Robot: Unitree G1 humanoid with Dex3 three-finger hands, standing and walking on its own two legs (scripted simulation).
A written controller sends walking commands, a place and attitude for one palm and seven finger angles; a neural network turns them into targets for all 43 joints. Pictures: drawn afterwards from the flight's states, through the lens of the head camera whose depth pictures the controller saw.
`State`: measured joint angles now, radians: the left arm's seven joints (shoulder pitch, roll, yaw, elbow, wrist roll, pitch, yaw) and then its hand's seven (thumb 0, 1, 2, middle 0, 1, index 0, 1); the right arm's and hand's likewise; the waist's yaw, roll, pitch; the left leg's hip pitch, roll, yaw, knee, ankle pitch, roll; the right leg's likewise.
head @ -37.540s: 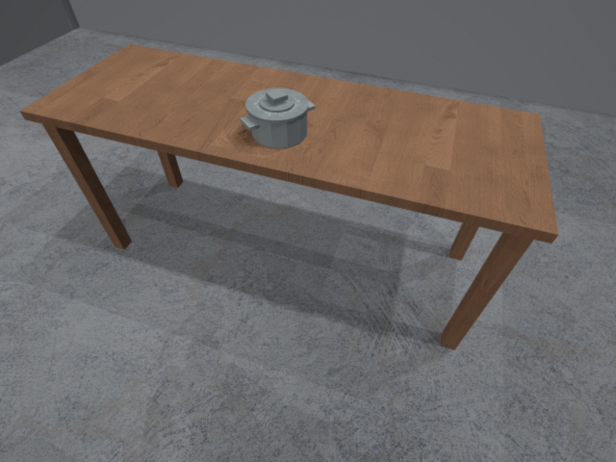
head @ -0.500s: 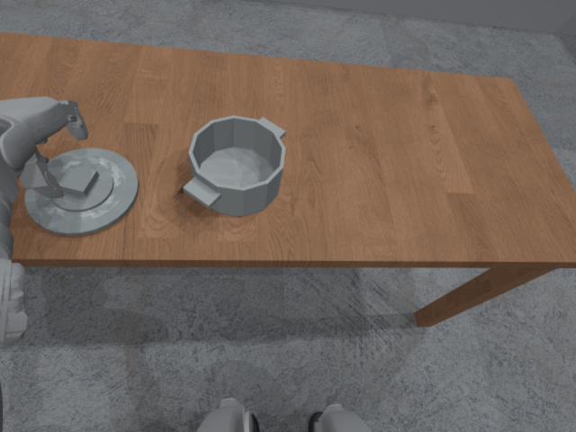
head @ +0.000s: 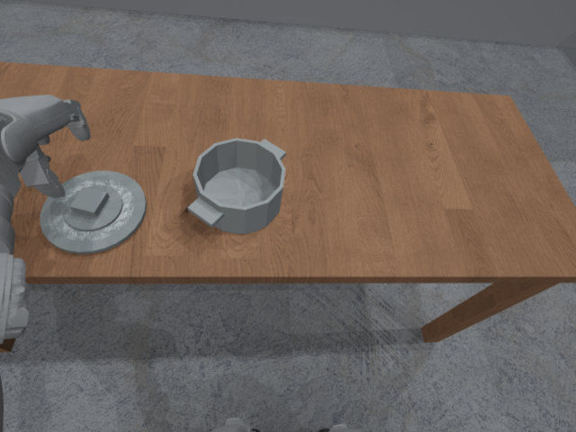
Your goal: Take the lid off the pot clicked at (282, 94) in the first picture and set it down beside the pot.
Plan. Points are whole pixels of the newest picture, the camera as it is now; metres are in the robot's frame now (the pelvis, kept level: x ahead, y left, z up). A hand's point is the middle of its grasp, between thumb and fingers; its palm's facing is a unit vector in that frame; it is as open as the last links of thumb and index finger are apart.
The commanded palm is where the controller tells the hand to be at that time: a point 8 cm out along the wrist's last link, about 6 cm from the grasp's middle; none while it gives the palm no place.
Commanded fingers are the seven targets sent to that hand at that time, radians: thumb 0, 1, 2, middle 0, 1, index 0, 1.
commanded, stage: raise the empty hand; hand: left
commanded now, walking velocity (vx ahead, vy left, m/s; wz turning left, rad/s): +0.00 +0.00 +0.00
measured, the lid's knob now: (90, 201) +0.49 +0.31 -0.05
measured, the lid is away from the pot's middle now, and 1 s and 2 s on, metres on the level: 0.25 0.25 0.25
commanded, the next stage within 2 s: draw the hand back to the body in 0.40 s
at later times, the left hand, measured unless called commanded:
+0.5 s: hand (39, 135) +0.47 +0.30 +0.12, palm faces -0.43 -0.10 -0.90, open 11.0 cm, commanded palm +0.49 +0.30 +0.17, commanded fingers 0.00 0.02 0.57 -0.32 -0.91 -0.32 -0.91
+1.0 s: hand (31, 172) +0.41 +0.29 +0.12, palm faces -0.38 -0.09 -0.92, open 11.0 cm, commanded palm +0.40 +0.29 +0.18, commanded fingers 0.00 0.02 0.57 -0.32 -0.91 -0.32 -0.91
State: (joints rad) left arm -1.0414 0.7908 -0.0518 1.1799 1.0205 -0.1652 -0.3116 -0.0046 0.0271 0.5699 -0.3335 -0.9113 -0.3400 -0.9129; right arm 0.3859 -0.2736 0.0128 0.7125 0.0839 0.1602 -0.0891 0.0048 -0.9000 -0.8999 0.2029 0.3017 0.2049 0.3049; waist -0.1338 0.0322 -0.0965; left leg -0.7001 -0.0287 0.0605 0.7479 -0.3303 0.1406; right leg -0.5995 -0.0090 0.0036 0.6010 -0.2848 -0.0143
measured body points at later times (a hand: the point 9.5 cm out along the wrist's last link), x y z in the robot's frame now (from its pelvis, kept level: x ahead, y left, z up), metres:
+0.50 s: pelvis +0.01 -0.01 +0.01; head +0.09 +0.01 +0.45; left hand +0.49 +0.31 +0.17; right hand +0.03 -0.30 -0.10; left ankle +0.01 +0.02 -0.71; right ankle +0.00 -0.19 -0.71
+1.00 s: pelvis +0.01 -0.04 +0.02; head +0.06 -0.03 +0.47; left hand +0.42 +0.29 +0.17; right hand +0.11 -0.30 -0.10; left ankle +0.01 +0.02 -0.71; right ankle +0.00 -0.19 -0.71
